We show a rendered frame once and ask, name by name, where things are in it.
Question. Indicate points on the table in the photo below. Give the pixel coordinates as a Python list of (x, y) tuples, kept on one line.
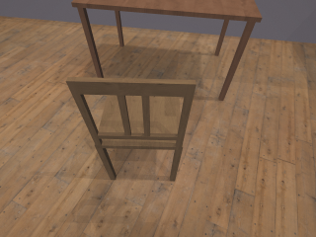
[(234, 10)]

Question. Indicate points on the chair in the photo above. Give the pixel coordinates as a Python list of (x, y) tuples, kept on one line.
[(138, 114)]

